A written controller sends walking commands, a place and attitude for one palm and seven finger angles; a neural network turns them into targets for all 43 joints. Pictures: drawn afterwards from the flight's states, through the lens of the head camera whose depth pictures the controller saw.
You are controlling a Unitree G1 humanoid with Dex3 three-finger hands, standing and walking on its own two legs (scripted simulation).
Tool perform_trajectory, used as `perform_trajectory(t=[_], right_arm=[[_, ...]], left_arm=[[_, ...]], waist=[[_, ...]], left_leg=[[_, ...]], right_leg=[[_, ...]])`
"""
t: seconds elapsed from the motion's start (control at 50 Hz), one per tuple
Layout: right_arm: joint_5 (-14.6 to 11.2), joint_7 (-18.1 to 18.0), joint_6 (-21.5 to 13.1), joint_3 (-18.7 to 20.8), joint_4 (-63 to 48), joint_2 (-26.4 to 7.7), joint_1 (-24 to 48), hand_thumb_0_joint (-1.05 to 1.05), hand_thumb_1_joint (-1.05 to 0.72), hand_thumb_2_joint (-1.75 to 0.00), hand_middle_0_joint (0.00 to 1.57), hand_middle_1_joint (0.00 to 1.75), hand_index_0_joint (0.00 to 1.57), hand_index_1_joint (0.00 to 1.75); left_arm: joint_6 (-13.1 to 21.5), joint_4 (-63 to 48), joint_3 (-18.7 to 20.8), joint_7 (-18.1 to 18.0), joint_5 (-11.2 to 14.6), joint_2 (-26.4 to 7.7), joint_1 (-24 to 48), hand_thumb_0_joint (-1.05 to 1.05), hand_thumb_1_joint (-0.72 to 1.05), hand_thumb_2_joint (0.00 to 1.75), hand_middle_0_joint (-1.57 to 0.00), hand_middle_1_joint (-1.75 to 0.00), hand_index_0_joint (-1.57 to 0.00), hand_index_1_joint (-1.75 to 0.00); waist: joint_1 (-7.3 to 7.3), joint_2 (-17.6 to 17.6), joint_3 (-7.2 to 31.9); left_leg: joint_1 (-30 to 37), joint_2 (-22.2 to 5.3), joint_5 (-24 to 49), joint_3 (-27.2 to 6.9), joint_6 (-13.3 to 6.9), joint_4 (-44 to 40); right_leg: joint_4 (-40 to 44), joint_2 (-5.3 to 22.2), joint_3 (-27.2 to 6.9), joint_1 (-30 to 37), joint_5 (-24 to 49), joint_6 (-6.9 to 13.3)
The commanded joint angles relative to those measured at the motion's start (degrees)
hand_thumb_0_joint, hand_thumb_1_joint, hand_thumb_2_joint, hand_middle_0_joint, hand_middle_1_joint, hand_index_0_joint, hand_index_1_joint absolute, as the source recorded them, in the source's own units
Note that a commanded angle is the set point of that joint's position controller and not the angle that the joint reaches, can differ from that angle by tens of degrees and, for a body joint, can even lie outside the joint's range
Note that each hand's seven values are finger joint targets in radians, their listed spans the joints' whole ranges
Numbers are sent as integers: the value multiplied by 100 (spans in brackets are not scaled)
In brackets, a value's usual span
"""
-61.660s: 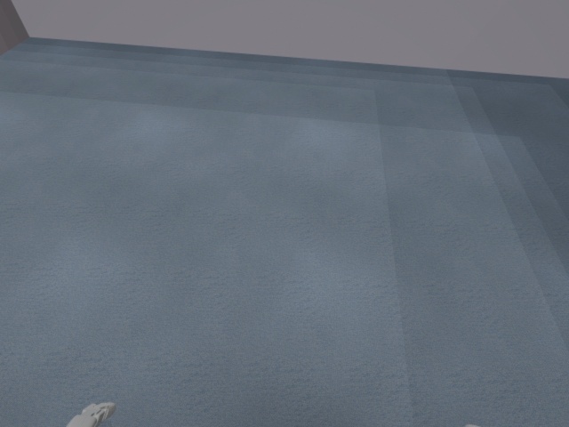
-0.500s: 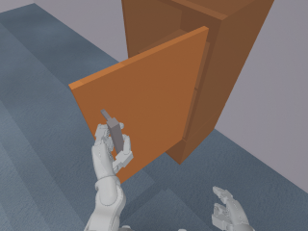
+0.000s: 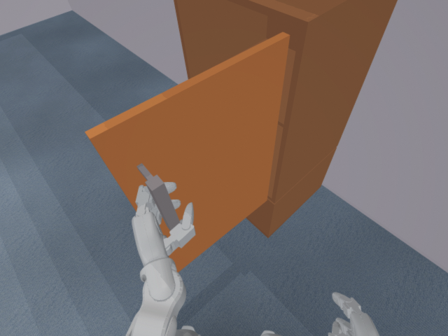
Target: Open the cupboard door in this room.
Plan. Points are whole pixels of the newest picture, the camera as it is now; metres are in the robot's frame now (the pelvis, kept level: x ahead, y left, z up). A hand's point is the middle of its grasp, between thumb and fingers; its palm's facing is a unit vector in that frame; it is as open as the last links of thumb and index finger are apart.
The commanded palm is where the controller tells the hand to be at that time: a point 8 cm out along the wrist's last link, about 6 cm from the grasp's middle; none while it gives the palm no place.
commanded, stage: open thumb and fingers to let go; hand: left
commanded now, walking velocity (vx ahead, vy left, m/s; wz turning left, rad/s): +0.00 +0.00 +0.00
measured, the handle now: (159, 200) +0.35 +0.13 +0.05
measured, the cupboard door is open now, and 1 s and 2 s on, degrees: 87 88 87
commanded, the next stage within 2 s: slide the hand sideways off the handle in 0.56 s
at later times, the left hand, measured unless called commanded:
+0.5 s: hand (175, 221) +0.31 +0.10 +0.05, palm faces +0.33 -0.94 +0.00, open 14.8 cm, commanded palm +0.27 +0.14 +0.05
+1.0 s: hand (169, 241) +0.27 +0.10 +0.05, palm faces -0.11 -0.99 +0.07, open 16.3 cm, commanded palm +0.25 +0.16 +0.05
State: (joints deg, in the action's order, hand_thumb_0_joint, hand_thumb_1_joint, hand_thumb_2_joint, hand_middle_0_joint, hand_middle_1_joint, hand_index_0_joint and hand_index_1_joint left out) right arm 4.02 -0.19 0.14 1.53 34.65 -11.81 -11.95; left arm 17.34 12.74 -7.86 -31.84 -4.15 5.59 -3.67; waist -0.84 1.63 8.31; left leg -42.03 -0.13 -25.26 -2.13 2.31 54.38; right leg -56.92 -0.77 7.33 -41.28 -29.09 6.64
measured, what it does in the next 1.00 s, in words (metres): shifts its weight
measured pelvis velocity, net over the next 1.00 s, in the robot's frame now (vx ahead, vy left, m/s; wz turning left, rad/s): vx -0.02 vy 0.08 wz -0.06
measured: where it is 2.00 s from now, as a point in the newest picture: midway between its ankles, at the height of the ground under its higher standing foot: outside the picture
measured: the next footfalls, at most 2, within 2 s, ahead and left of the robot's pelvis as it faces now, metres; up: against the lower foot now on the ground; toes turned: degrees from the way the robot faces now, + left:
none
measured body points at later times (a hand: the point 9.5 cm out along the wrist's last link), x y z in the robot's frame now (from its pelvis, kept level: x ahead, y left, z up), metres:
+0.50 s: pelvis -0.01 +0.04 +0.00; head +0.03 +0.03 +0.44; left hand +0.28 +0.15 +0.05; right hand +0.15 -0.19 -0.11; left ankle +0.01 +0.16 -0.68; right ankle -0.01 -0.04 -0.68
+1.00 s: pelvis -0.02 +0.08 -0.01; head +0.03 +0.08 +0.44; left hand +0.27 +0.16 +0.05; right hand +0.13 -0.15 -0.10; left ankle +0.01 +0.16 -0.68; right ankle -0.01 -0.04 -0.68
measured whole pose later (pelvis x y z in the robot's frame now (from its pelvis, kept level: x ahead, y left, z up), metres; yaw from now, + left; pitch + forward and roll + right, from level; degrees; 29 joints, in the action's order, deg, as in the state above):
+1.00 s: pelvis -0.02 +0.08 -0.01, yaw -3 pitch +11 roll -1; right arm 0.7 0.7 -0.8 -0.9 28.6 -11.9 -14.1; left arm 18.5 11.3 -14.8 -10.9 1.3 1.2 -3.4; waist -0.9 1.9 6.7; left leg -43.5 1.5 -26.8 1.2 -3.0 59.4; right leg -57.9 0.5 3.2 -41.8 -26.9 0.6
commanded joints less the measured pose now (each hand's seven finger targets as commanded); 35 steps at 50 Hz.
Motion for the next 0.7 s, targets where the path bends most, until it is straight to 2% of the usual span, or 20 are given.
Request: perform_trajectory(t=[0.0,0.04,0.06,0.12,0.14,0.16,0.18,0.2,0.3,0.36,0.46,0.5,0.52,0.6,0.62,0.64,0.66,0.68], right_arm=[[-38,2,-319,85,-834,-343,343,0,-90,-90,20,30,20,30],[-40,19,-333,82,-852,-347,373,0,-90,-90,20,30,20,30],[-49,14,-330,85,-843,-346,382,0,-90,-90,20,30,20,30],[-47,7,-335,75,-838,-345,437,0,-90,-90,20,30,20,30],[-37,7,-343,68,-845,-338,486,0,-90,-90,20,30,20,30],[-37,3,-345,66,-828,-345,476,0,-90,-90,20,30,20,30],[-29,6,-359,67,-827,-342,482,0,-90,-90,20,30,20,30],[-25,0,-366,72,-824,-349,465,0,-90,-90,20,30,20,30],[-30,21,-367,90,-848,-360,424,0,-90,-90,20,30,20,30],[-25,22,-364,72,-869,-377,424,0,-90,-90,20,30,20,30],[6,27,-348,47,-900,-374,467,0,-90,-90,20,30,20,30],[22,40,-342,46,-903,-365,474,0,-90,-90,20,30,20,30],[30,51,-334,48,-927,-377,456,0,-90,-90,20,30,20,30],[19,108,-322,27,-957,-359,518,0,-90,-90,20,30,20,30],[12,116,-329,28,-963,-369,516,0,-90,-90,20,30,20,30],[12,132,-333,21,-952,-373,564,0,-90,-90,20,30,20,30],[-52,159,-278,65,-854,-616,75,0,-90,-90,20,30,20,30],[-95,145,-276,96,-1017,-567,44,0,-90,-90,20,30,20,30]], left_arm=[[520,-1225,28,76,7,-12,918,0,-8,48,-33,-124,-33,-124],[545,-1217,-1,75,31,27,949,0,-22,42,-32,-123,-32,-123],[563,-1156,126,65,40,-85,893,0,-29,39,-32,-122,-32,-122],[609,-1063,175,8,-21,-141,1061,0,-50,30,-30,-120,-30,-120],[606,-994,94,-9,-14,-38,1141,0,-50,30,-30,-120,-30,-120],[630,-1000,113,-34,-42,-88,1345,0,-50,30,-30,-120,-30,-120],[633,-969,31,-49,-67,1,1443,0,-50,30,-29,-115,-29,-115],[648,-935,74,-64,-65,-41,1478,0,-50,30,-28,-110,-28,-110],[631,-913,-118,-74,-107,167,1495,0,-50,30,-24,-85,-24,-85],[571,-778,-136,-144,-116,187,1705,0,-50,30,-22,-70,-22,-70],[467,-626,-195,-323,-267,318,1923,0,-50,30,-18,-45,-18,-45],[442,-639,-262,-386,-325,423,1961,0,-50,30,-16,-35,-16,-35],[400,-629,-250,-408,-344,424,1877,0,-50,30,-15,-30,-15,-30],[252,-675,-379,-467,-287,678,1931,0,-50,30,-15,-30,-15,-30],[204,-591,-425,-461,-288,743,1869,0,-50,30,-15,-30,-15,-30],[187,-616,-490,-469,-274,820,1977,0,-50,30,-15,-30,-15,-30],[451,-845,-1762,713,-949,179,1898,0,-50,30,-15,-30,-15,-30],[699,-1061,-1374,1348,-713,-119,2004,0,-50,30,-15,-30,-15,-30]], waist=[[-42,-943,1489],[-35,-906,1459],[-15,-968,1407],[-23,-960,1241],[-56,-903,1163],[-89,-916,1200],[-94,-821,1161],[-112,-871,1191],[-87,-660,1422],[-111,-756,1337],[-70,-523,1274],[-50,-444,1406],[13,-373,1485],[39,-289,1491],[16,-412,1392],[9,-373,1379],[-588,-630,1149],[-364,-462,1359]], left_leg=[[-107,176,874,33,-220,-93],[-116,181,816,30,-227,-105],[-131,178,781,35,-232,-104],[-163,177,679,15,-247,-80],[-151,179,628,28,-257,-73],[-146,183,606,32,-267,-50],[-101,182,578,36,-272,-69],[-101,180,565,39,-275,-53],[171,161,767,74,-289,-104],[228,155,720,77,-307,-148],[426,132,806,78,-326,-245],[540,112,929,61,-322,-260],[564,106,1037,46,-307,-278],[648,82,1141,26,-275,-328],[651,52,1140,-19,-269,-348],[647,50,1088,-23,-267,-351],[851,0,1147,-47,-364,-205],[761,46,1189,-38,-391,-178]], right_leg=[[1389,725,-1694,1886,3153,-892],[1396,709,-1669,1807,2954,-880],[1429,698,-1665,1778,2782,-870],[1513,681,-1709,1580,2277,-845],[1526,676,-1673,1453,2123,-837],[1522,676,-1672,1403,2004,-833],[1512,647,-1616,1305,1875,-808],[1508,643,-1604,1287,1821,-812],[1290,493,-1271,1152,1949,-714],[1249,397,-1068,961,1633,-662],[1036,195,-677,617,1329,-512],[927,136,-574,578,1393,-467],[865,106,-530,620,1460,-434],[768,46,-406,567,1467,-400],[761,26,-357,511,1411,-391],[737,29,-340,440,1326,-397],[731,95,-547,157,1732,-434],[685,129,-563,338,1880,-399]])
